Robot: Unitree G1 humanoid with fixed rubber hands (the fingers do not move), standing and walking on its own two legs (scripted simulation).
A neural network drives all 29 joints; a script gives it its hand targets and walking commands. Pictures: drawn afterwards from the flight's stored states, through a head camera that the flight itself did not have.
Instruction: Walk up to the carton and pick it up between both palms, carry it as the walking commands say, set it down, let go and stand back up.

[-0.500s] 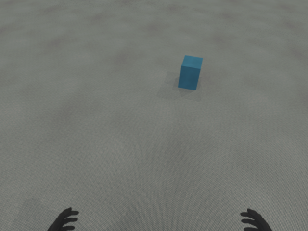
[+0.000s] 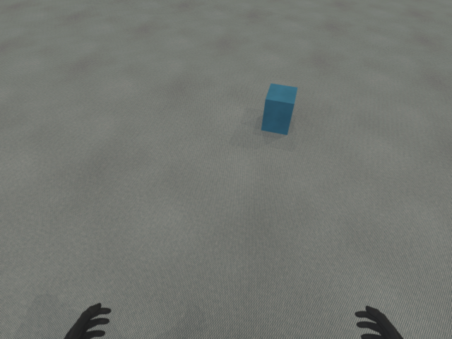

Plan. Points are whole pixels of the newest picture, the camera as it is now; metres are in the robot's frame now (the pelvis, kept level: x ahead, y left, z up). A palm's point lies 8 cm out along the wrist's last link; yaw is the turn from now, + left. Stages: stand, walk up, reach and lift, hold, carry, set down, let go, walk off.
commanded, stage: stand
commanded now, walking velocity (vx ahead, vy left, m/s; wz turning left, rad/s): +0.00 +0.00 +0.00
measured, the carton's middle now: (279, 109) +1.70 -0.37 -0.62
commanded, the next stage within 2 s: walk up in 1.02 s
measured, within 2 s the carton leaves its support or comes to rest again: neither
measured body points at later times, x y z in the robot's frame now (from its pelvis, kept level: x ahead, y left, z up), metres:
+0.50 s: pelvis +0.00 +0.00 +0.00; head +0.00 +0.00 +0.45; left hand +0.15 +0.27 -0.08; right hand +0.15 -0.29 -0.08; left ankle +0.00 +0.12 -0.72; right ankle +0.00 -0.12 -0.72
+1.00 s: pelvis -0.01 +0.00 +0.00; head -0.01 +0.00 +0.45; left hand +0.14 +0.28 -0.09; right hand +0.13 -0.29 -0.08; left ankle +0.00 +0.12 -0.72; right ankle +0.00 -0.12 -0.72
